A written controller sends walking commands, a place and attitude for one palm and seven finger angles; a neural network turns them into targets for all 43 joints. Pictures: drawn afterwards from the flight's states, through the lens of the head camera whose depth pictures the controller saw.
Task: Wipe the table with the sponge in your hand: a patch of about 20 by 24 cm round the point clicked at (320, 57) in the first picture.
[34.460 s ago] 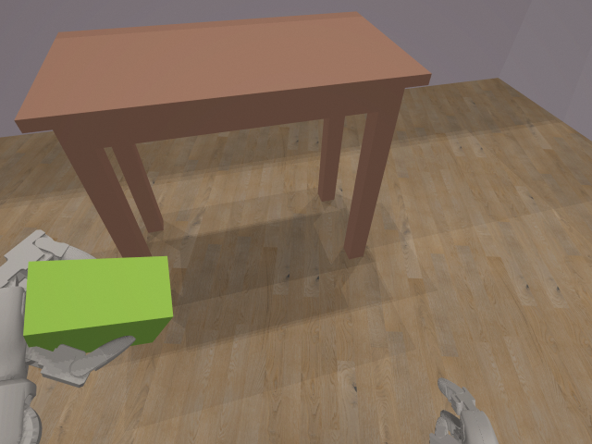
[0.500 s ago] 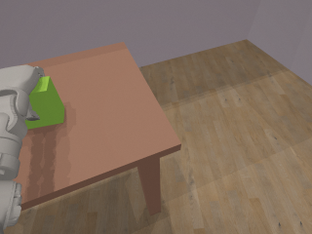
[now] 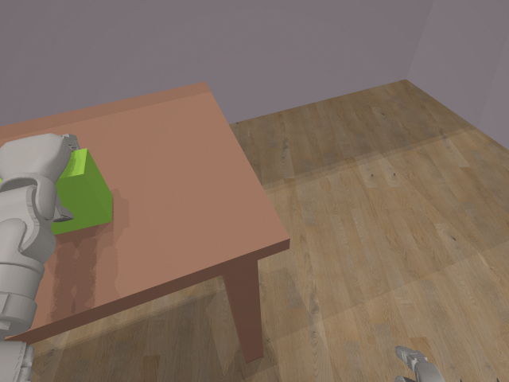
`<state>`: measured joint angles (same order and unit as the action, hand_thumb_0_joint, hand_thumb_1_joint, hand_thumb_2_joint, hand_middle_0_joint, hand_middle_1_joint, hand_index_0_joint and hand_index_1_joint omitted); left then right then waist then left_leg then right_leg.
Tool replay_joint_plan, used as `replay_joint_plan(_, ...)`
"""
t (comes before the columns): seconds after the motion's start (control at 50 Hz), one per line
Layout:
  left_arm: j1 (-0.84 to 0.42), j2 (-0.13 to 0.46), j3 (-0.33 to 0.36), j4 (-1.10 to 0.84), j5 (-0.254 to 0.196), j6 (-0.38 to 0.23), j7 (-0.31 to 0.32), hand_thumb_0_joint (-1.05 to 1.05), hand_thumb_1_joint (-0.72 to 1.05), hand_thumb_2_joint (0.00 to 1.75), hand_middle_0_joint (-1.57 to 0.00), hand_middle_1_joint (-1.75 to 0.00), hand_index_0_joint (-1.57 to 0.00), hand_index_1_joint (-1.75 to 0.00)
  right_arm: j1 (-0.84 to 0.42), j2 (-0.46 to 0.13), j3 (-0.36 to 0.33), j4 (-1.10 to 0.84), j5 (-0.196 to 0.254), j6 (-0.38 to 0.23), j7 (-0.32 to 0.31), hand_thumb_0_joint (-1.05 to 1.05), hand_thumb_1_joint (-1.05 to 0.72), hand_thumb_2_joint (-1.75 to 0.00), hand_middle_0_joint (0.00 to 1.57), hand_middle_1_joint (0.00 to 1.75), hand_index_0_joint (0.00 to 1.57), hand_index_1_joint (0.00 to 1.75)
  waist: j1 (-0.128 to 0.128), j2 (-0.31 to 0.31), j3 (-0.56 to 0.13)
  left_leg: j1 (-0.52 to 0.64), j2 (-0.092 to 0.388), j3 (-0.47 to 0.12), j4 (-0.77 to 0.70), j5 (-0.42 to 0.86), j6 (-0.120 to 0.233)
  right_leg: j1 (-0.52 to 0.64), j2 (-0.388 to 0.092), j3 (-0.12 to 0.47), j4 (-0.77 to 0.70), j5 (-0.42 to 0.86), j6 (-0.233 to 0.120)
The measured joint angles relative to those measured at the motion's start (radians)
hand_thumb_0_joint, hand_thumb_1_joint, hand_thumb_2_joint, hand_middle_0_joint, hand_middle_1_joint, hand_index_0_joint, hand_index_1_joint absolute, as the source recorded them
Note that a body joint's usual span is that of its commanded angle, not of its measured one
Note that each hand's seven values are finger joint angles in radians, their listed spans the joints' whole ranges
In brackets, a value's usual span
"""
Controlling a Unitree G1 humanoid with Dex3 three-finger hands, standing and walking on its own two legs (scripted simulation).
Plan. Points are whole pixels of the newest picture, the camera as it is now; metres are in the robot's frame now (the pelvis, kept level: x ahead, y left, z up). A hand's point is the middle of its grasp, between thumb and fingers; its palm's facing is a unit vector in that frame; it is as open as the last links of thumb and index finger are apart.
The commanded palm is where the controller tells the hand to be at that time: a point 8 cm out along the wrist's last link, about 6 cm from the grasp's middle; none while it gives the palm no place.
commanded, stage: wipe back along the first lane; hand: left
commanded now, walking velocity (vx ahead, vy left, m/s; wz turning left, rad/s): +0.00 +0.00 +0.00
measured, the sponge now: (67, 201) +0.35 +0.35 +0.10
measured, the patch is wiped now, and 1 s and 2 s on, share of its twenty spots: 0.95 0.95 0.95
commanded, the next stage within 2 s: lift the sponge slowly off the table in 0.76 s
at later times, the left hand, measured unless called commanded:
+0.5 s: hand (53, 203) +0.31 +0.33 +0.14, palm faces +0.04 +0.00 -1.00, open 10.3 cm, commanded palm +0.27 +0.32 +0.16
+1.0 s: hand (49, 236) +0.26 +0.31 +0.14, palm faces +0.10 -0.02 -0.99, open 10.3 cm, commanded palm +0.22 +0.30 +0.17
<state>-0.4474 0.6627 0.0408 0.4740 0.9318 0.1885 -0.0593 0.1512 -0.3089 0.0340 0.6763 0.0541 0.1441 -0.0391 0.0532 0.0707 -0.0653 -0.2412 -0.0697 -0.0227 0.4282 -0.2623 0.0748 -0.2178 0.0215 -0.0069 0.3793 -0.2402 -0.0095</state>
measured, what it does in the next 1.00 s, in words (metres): stands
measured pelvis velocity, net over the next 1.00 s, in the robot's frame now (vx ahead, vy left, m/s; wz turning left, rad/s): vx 0.00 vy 0.00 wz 0.00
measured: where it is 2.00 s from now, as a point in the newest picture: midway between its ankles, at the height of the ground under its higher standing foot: outside the picture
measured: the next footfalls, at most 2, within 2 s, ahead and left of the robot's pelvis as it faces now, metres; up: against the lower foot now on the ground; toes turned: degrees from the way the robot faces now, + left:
none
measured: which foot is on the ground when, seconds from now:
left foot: down 0.00-1.00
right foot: down 0.00-1.00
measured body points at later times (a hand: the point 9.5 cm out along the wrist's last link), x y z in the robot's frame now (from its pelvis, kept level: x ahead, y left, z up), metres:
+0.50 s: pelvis +0.01 -0.01 +0.00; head +0.02 -0.04 +0.45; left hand +0.31 +0.33 +0.19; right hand +0.21 -0.24 -0.11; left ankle -0.03 +0.07 -0.74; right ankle -0.03 -0.12 -0.74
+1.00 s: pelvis +0.00 +0.00 +0.00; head -0.01 -0.04 +0.45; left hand +0.25 +0.30 +0.19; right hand +0.23 -0.21 -0.10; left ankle -0.03 +0.07 -0.74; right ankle -0.03 -0.12 -0.74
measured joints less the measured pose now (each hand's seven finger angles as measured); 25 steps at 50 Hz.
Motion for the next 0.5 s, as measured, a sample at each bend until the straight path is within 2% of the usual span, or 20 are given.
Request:
replay_joint_plan(0.26,0.171,-0.006,0.028,-0.206,-0.041,0.069,-0.003,-0.01,-0.52,1.04,-0.69,-1.32,-0.72,-1.34,-0.019,0.001,0.007,-0.009,0.002,-0.015,0.007,0.01,-0.91,-0.90,0.20,0.30,0.20,0.29,0.011,0.017,-0.002,0.016,0.005,0.000,0.023,-0.028,-0.006,0.013,0.006,0.000,0.029,-0.030,-0.005)
replay_joint_plan(0.5,0.246,-0.024,0.005,-0.341,-0.043,0.152,-0.024,-0.01,-0.51,1.04,-0.69,-1.33,-0.72,-1.34,-0.046,0.003,0.018,-0.022,0.004,-0.026,0.005,0.01,-0.91,-0.90,0.20,0.30,0.20,0.29,0.022,0.025,0.004,0.026,0.003,-0.005,0.033,-0.035,-0.007,0.023,0.004,-0.005,0.042,-0.041,-0.006)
